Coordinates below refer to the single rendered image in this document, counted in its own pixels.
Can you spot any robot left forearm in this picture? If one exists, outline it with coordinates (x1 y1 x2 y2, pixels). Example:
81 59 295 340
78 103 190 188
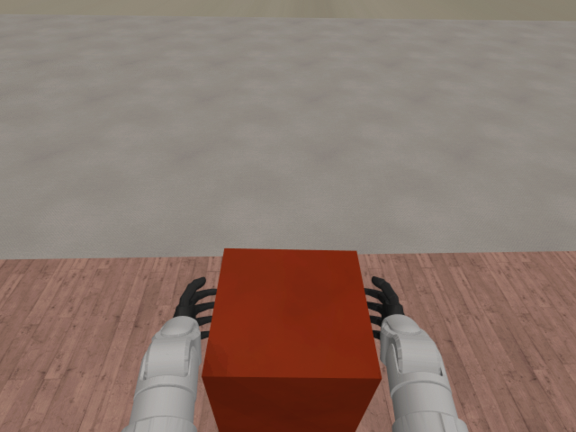
121 316 202 432

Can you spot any robot left hand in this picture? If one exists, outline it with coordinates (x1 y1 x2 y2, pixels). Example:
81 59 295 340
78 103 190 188
173 277 217 339

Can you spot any robot right hand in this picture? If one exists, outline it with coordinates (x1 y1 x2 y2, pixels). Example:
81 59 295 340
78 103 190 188
364 276 405 340

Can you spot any robot right forearm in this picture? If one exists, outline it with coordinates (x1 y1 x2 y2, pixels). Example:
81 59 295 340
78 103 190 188
380 314 469 432

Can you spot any carton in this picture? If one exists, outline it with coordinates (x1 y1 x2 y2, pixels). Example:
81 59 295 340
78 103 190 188
202 248 382 432

